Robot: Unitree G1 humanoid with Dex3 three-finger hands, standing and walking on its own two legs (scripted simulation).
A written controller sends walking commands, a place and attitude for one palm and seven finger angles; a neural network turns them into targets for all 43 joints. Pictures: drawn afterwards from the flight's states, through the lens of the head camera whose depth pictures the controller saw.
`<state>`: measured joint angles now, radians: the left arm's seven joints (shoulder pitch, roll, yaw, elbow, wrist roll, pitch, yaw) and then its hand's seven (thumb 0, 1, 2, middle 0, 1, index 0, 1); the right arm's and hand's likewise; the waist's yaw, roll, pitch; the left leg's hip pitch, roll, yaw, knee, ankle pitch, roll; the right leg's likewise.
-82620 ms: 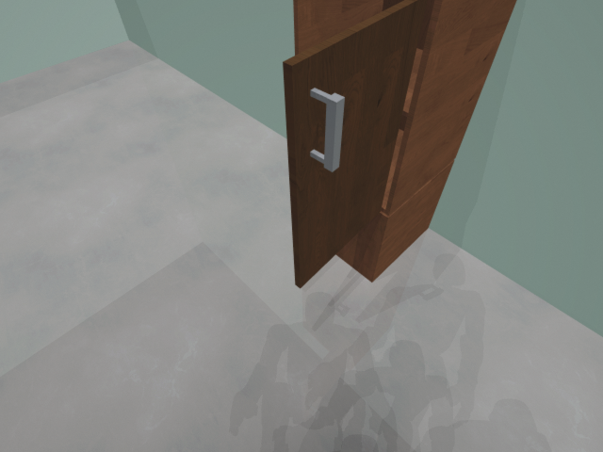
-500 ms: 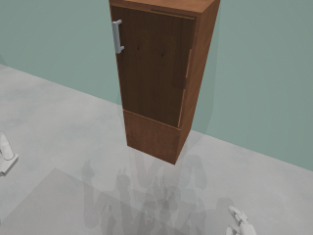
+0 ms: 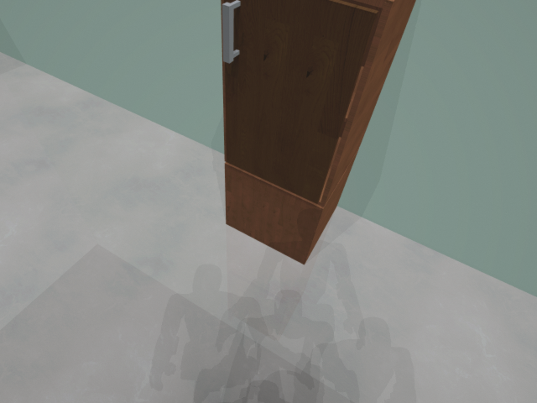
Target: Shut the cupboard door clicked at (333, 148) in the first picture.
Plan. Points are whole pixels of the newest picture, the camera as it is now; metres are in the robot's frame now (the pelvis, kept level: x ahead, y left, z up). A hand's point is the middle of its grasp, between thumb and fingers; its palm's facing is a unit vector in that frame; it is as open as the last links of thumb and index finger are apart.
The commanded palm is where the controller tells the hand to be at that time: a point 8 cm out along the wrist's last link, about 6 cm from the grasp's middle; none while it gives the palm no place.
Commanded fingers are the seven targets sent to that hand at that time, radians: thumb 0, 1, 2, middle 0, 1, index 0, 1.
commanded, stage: let the arm hang, fingers relaxed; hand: left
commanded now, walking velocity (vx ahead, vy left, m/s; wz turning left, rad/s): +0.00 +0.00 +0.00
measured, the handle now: (232, 32) +0.90 +0.16 +0.13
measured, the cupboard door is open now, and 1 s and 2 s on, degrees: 0 0 0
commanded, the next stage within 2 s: look to check the result in 0.68 s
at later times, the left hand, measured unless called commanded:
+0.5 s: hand out of the picture -0.04 +0.18 -0.17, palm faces +0.00 -0.99 -0.17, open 7.4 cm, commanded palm none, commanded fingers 0.00 0.90 0.90 -0.20 -0.30 -0.20 -0.30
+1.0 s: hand out of the picture -0.04 +0.17 -0.17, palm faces +0.01 -0.98 -0.17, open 7.4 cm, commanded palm none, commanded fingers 0.00 0.90 0.90 -0.20 -0.30 -0.20 -0.30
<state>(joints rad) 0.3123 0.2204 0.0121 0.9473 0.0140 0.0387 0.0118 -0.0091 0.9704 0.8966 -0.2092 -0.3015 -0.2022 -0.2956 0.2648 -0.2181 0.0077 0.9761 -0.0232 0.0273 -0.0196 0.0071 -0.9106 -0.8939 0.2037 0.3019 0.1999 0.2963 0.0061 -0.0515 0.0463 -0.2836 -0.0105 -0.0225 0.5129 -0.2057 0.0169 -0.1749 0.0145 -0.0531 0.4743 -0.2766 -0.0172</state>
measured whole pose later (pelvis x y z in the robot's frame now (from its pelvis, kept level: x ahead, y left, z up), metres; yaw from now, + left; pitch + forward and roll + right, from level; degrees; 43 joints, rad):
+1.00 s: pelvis -0.01 +0.01 +0.00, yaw -2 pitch -2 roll +0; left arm 0.34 0.13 0.01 1.15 0.02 0.00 0.03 0.01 0.91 0.90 -0.20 -0.30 -0.20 -0.29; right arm 0.33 -0.12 -0.01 1.12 -0.01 0.01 -0.03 0.00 -0.91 -0.89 0.20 0.30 0.20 0.30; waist -0.01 0.01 0.02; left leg -0.25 -0.01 0.02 0.43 -0.16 0.03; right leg -0.17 0.01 -0.01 0.44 -0.24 -0.01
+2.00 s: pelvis +0.02 +0.00 +0.01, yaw -2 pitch -2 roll +0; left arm 0.32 0.13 0.01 1.16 0.01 -0.01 0.03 0.01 0.91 0.90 -0.20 -0.30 -0.20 -0.29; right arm 0.29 -0.13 0.00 1.14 -0.01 0.01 -0.04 0.00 -0.91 -0.89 0.20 0.30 0.20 0.30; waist 0.00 0.00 0.03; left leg -0.19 -0.01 0.01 0.41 -0.19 0.02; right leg -0.10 0.01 -0.01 0.39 -0.26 -0.02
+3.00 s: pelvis +0.03 +0.00 +0.01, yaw -2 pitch -2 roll +0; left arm 0.31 0.13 0.01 1.16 0.01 -0.01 0.03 0.01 0.91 0.90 -0.20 -0.30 -0.20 -0.29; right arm 0.29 -0.14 0.00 1.14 -0.01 0.00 -0.04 0.00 -0.91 -0.89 0.20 0.30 0.20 0.30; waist 0.00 0.00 0.04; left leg -0.17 -0.01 0.01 0.40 -0.20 0.01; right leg -0.09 0.01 -0.01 0.38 -0.26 -0.02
